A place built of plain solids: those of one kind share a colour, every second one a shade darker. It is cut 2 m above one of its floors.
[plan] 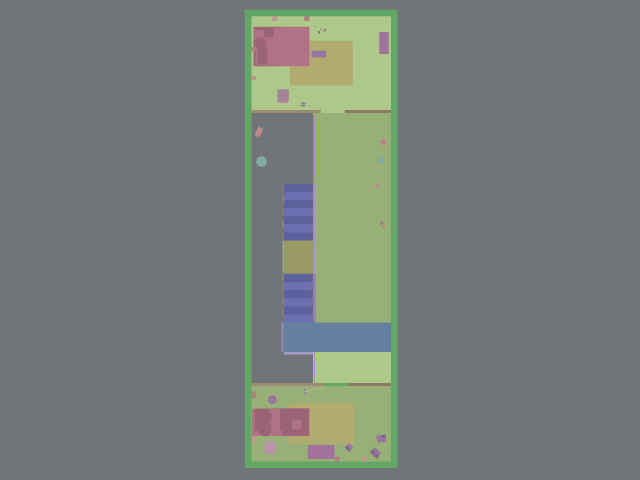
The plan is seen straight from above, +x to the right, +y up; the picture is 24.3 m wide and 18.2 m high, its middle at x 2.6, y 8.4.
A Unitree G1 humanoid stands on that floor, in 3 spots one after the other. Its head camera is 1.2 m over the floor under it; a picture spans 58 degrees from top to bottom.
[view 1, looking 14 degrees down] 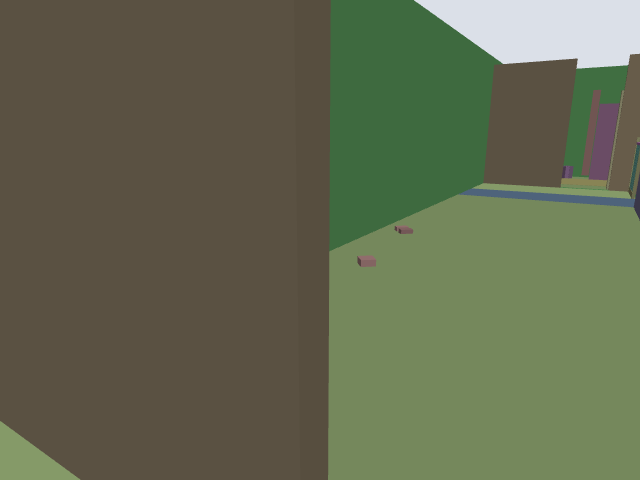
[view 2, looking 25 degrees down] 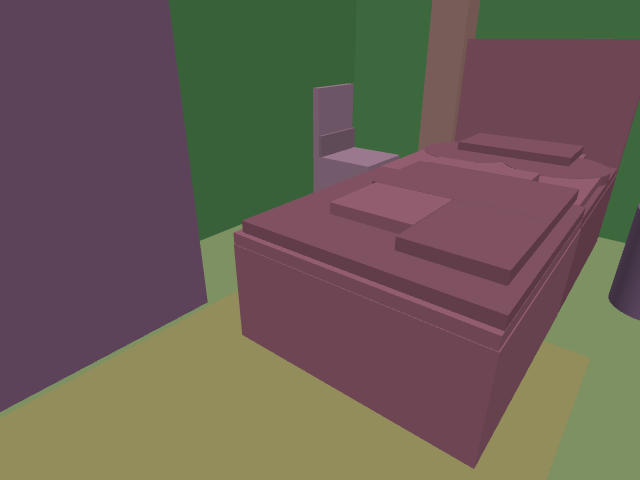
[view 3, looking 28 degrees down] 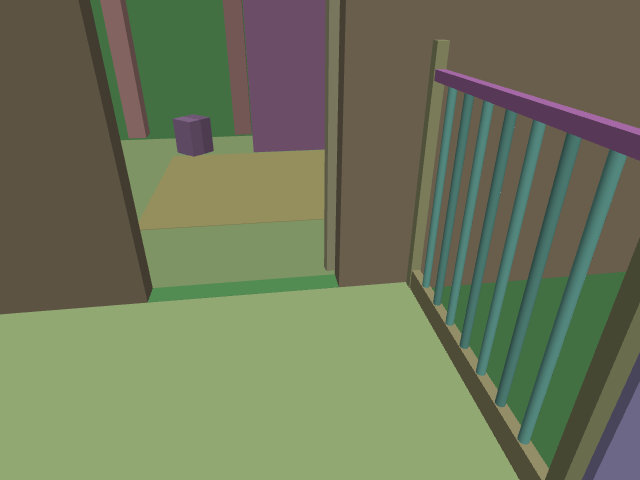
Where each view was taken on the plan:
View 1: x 3.08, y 13.97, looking -58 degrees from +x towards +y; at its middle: upper_partition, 0.88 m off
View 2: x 3.20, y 2.22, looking -141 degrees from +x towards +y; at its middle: bedstead_bedroom_bed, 1.54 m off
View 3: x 3.09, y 4.71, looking -98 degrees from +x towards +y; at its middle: upper_floor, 2.56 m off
